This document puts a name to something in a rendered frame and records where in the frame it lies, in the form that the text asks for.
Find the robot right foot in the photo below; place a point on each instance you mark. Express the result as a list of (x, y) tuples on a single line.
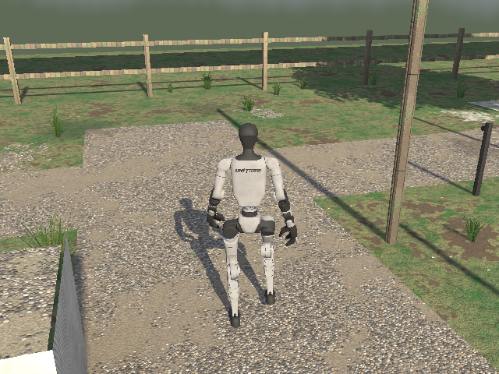
[(270, 298)]

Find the robot left forearm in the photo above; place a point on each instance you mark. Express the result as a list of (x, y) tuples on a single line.
[(213, 204)]

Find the robot right upper arm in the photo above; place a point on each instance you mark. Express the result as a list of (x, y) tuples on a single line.
[(276, 177)]

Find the left robot hand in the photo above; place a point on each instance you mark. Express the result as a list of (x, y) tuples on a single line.
[(218, 217)]

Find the robot right forearm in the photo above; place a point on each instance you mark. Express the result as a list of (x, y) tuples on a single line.
[(286, 211)]

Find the right robot hand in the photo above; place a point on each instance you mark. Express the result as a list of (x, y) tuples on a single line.
[(292, 234)]

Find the left robot shin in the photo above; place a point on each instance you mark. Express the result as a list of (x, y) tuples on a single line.
[(233, 291)]

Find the robot left upper arm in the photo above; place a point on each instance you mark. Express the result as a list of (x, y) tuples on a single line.
[(220, 176)]

